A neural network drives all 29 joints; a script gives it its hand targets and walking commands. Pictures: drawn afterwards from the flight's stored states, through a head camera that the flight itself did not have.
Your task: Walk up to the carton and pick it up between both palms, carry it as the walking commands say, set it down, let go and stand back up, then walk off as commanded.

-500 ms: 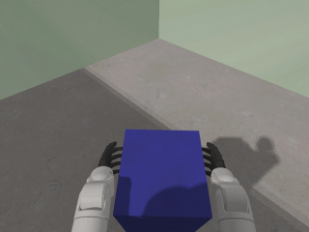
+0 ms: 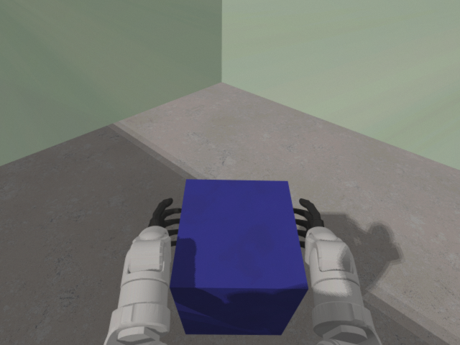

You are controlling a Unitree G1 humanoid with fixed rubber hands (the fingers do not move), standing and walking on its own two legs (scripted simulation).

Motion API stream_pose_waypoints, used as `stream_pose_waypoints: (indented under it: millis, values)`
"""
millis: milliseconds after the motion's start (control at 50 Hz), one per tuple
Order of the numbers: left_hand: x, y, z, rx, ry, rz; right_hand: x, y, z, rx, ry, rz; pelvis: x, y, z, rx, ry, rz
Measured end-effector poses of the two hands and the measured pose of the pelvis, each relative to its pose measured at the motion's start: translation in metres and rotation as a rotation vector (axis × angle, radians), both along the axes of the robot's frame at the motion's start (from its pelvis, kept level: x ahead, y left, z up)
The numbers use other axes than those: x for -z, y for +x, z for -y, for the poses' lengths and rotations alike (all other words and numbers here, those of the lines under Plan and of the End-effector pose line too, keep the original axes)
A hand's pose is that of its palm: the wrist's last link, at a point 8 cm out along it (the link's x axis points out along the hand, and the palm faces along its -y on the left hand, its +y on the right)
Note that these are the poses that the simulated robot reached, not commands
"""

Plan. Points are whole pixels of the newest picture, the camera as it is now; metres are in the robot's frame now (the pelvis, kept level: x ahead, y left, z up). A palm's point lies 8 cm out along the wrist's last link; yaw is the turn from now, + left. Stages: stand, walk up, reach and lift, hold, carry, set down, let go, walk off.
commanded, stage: hold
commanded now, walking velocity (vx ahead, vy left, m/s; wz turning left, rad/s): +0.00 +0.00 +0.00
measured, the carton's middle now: (235, 259) +0.30 +0.00 -0.01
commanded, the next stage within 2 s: set down in 0.06 s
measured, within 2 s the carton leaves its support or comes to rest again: neither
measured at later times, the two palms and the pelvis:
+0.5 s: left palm (161, 244) +0.31 +0.15 +0.01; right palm (302, 240) +0.33 -0.14 +0.00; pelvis +0.02 -0.01 +0.00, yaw +0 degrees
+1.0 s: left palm (162, 263) +0.33 +0.17 -0.09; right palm (287, 259) +0.35 -0.12 -0.09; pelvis -0.02 +0.00 -0.05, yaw +0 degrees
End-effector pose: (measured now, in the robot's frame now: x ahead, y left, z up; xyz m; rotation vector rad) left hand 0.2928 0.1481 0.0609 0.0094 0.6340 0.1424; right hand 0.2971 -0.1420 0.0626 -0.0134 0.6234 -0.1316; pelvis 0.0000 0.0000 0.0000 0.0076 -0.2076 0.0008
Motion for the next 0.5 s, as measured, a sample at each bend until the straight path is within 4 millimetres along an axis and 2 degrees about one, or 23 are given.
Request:
stream_pose_waypoints:
  millis: [120, 260, 500]
  values:
    - [0.003, 0.004, -0.008, -0.018, -0.003, -0.023, 0.002, 0.009, -0.008, -0.03, -0.019, -0.023, -0.002, 0.007, -0.002, 0.008, -0.002, -0.019]
    - [0.02, 0.009, -0.013, -0.044, 0.0, -0.063, 0.023, 0.021, -0.013, -0.062, -0.024, -0.063, -0.001, 0.011, 0.001, 0.002, -0.005, -0.069]
    - [0.055, 0.022, -0.004, -0.028, 0.02, -0.09, 0.058, 0.033, -0.005, -0.052, -0.011, -0.091, 0.001, 0.016, 0.009, -0.005, -0.002, -0.189]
